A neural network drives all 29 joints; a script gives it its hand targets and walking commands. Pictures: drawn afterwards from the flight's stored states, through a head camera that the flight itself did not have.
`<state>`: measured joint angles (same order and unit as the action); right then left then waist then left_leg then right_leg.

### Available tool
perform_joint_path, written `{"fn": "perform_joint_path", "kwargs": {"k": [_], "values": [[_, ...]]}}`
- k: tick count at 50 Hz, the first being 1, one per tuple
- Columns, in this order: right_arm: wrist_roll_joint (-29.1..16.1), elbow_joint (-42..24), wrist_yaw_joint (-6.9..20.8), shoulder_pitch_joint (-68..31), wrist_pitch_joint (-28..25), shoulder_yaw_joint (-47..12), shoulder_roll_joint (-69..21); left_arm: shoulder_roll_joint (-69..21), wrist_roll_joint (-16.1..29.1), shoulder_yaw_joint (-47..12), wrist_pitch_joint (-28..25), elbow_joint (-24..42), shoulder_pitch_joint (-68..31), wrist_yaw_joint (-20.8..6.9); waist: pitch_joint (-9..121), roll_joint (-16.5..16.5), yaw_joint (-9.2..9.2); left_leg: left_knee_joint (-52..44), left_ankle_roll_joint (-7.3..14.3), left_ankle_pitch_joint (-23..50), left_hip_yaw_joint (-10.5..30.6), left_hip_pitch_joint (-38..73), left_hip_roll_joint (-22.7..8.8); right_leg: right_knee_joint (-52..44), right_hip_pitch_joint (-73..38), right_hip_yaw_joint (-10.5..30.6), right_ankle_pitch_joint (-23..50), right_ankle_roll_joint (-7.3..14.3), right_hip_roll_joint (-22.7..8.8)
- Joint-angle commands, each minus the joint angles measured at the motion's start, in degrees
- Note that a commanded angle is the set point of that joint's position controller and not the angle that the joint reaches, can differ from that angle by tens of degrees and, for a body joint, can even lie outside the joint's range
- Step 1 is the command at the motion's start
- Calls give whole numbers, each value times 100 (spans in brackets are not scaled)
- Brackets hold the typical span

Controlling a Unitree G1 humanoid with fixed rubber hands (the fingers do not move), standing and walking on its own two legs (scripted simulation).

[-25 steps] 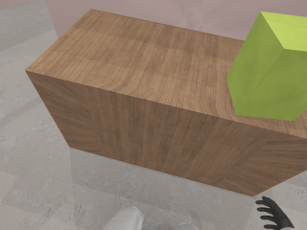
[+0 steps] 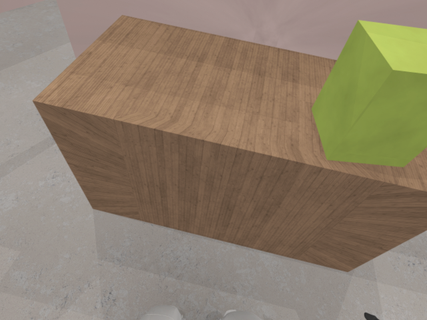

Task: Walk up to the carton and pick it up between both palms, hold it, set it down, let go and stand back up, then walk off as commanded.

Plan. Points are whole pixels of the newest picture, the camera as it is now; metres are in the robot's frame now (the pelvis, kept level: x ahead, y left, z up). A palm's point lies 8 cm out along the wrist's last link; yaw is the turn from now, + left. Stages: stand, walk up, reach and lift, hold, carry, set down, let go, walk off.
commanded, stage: walk up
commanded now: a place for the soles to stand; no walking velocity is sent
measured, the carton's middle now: (382, 99) +0.65 -0.40 +0.08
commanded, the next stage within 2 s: none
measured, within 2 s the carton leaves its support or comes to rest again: neither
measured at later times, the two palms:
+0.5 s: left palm out of the picture +0.02 +0.11 -0.08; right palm out of the picture +0.02 -0.53 -0.11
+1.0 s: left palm out of the picture +0.01 +0.09 -0.08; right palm out of the picture -0.04 -0.57 -0.15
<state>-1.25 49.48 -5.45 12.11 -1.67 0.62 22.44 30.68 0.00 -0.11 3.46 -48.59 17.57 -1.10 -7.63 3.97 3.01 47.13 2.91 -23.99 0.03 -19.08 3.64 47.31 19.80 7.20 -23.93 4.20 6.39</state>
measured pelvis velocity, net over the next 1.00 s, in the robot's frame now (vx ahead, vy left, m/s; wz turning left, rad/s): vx -0.07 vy -0.24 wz -0.19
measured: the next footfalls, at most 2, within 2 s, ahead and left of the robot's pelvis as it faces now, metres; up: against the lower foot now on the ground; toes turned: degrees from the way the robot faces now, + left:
right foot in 0.30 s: +0.04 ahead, -0.26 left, +0.00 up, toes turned +0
left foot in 0.88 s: +0.10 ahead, -0.13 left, +0.00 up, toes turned -13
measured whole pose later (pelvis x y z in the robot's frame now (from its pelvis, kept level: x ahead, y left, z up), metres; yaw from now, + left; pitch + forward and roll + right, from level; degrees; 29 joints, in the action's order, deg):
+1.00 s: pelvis -0.07 -0.24 -0.02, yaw -11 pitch -8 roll +4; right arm 2.8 49.4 0.0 11.0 6.7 0.9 26.9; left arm 24.3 0.0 -0.1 -3.4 -49.4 17.5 6.0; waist -11.3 -2.8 2.6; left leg 49.9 0.6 -18.2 1.3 -24.9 4.3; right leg 57.2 22.9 6.6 -34.6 3.4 5.0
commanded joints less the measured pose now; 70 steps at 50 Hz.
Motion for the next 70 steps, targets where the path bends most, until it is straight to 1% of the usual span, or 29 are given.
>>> {"fn": "perform_joint_path", "kwargs": {"k": [1,6,9,11,12,13,14,15,16,17,20,28,34,37,40,41,42,43,44,46,47,48,50,52,55,62,68,69,70], "values": [[252,-365,-168,276,-281,910,2139,738,-428,649,130,515,-18,-150,345,-427,-274,-2356,558,1055,3116,1276,-2938,1784,1930,641,-435,53,-451],[280,-349,-64,215,-355,842,2116,843,-428,824,69,491,-44,-247,-3,-733,-353,-2359,1181,-365,2599,452,-2735,2269,1900,510,-335,-155,-596],[295,-383,57,-30,-369,808,2147,804,-314,832,-64,423,77,-274,-59,-1297,-269,-2304,1069,-994,1963,-127,-2519,1602,1485,144,-390,-177,-786],[349,-441,181,-603,-313,751,2129,751,-218,854,-191,187,691,-299,214,-1795,158,-1950,651,-1571,1004,-1029,-2037,172,-47,-507,-340,-97,-882],[381,-488,232,-1025,-229,663,1925,791,-136,955,-255,-252,1730,-265,519,-1465,702,-892,333,-1964,291,-1986,-1474,-557,-1667,-563,-85,-78,-621],[422,-509,258,-1067,-127,512,1323,988,-79,1049,-351,-578,2554,-173,346,25,1047,1534,59,-1663,-385,-2550,-664,-1753,-1901,552,-837,-218,-805],[314,-568,291,-827,-55,291,812,1294,-102,981,-474,-375,2286,-47,-7,1139,795,2912,-217,-1369,-79,-3103,7,-3063,-917,3324,-2089,-201,-1639],[251,-502,276,-426,22,373,1123,1535,-142,937,-532,-8,1264,31,-362,458,205,2956,-197,-816,646,-2815,-135,-3956,-3,4736,-3119,-111,-2112],[218,-414,307,-12,64,389,1332,1627,-178,887,-577,302,488,110,-551,-118,-192,2733,-171,-418,668,-2642,-414,-4041,122,4601,-3228,-105,-2290],[174,-358,331,-304,96,431,1575,1680,-115,873,-594,272,332,169,-637,-70,-41,2904,-116,-302,690,-2500,-463,-4366,397,4748,-3251,-269,-2219],[60,-90,463,72,280,506,1516,1330,-11,809,-811,-25,461,314,-823,-88,-177,2788,-163,550,948,-1935,-453,-3899,286,3528,-1952,-1182,-1732],[199,-101,592,564,500,689,1531,562,87,803,-951,-46,869,568,101,312,-279,1732,-255,862,1062,-1397,-257,-2854,-1739,2196,2321,-1480,-1448],[231,11,617,1246,579,779,1481,419,79,738,-821,57,666,703,609,1376,-528,682,-267,49,387,-297,206,-2776,-2110,960,5736,-2730,-845],[233,133,570,1840,591,860,1534,496,-3,795,-698,331,-21,719,684,1211,-828,-515,-271,-284,-24,205,192,-2490,-1947,663,6405,-2674,-843],[259,255,498,2703,565,1010,1625,560,-89,789,-643,642,-1016,747,916,214,-1749,-2721,572,655,-418,1238,-314,544,-1003,210,6838,-2253,-377],[214,177,453,2223,568,974,1491,448,-56,739,-650,578,-785,771,974,-1350,-1624,-3055,831,2250,246,1539,-699,2281,-352,105,4010,-1544,-148],[271,-322,435,319,574,779,1101,287,10,703,-651,241,412,834,968,-2465,-618,-2502,1109,2877,1624,1100,-1369,3004,167,466,-1070,-746,-148],[357,-792,488,-1005,572,681,942,512,65,735,-640,-155,1505,852,924,-1960,150,-2064,1085,1920,1829,-471,-1622,2653,-659,989,-1680,-47,-736],[480,-1070,542,-1748,605,738,1225,705,123,822,-661,-403,2185,811,902,-2216,573,-1835,994,927,1694,-2244,-1547,2434,-1764,1331,-2167,396,-773],[665,-1491,516,-3365,578,751,1700,780,-26,860,-483,-941,3400,732,171,-2141,1768,-584,514,-1522,1570,-5728,-1798,820,-3693,1871,-2057,554,-1770],[681,-1444,534,-2907,596,654,1261,924,-121,772,-507,-918,2854,735,-390,-302,1405,1611,-7,-856,1141,-4318,-335,-1959,-1408,3306,-3029,53,-2235],[590,-1183,608,-1235,694,566,1073,1143,-217,792,-635,-485,1374,810,-666,551,206,2402,-91,-592,1650,-2839,475,-3881,439,4410,-3238,-534,-2412],[503,-809,705,316,701,669,1428,1203,-307,795,-747,-31,-75,965,-602,-108,-653,2505,-76,-233,1894,-2569,290,-3819,654,4138,-2345,-770,-2531],[538,-438,780,482,895,834,2013,1545,-364,882,-812,52,-848,941,-820,181,-807,3567,-78,-220,1326,-2253,204,-4221,1812,4085,-4443,-809,-2518],[462,-378,823,803,932,918,1884,1284,-289,939,-847,-43,-580,847,-1138,606,-781,3165,-129,327,1534,-1776,91,-3822,1975,3116,-3835,-1051,-2069],[424,-468,915,504,753,891,1792,1211,-239,1013,-844,-78,374,714,304,971,-253,2201,-161,-362,791,-2021,-206,-2906,-486,2941,-3439,282,-1955],[267,-256,941,1217,456,922,1821,1559,-397,957,-781,62,-295,534,817,1316,-830,-74,447,-1652,468,-66,-684,-2227,691,2512,-3104,837,-2267],[226,161,931,2264,380,958,1769,1419,-425,842,-729,133,-747,513,1094,653,-1428,-805,582,-1227,432,1979,-572,-987,2243,1499,-2950,570,-1801],[248,471,854,3071,303,1001,1823,668,-396,627,-659,44,-614,545,1049,-953,-1752,-1629,572,-1906,1389,3064,-561,1413,3598,145,-2488,163,-782]]}}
